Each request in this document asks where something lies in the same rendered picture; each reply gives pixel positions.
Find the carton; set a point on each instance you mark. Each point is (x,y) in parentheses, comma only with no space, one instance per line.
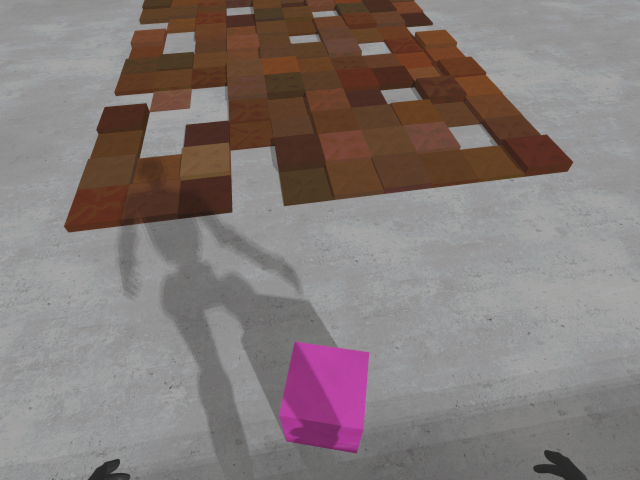
(324,398)

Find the robot right hand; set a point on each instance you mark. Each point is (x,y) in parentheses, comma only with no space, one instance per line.
(563,468)

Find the robot left hand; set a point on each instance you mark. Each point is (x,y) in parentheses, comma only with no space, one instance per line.
(103,472)

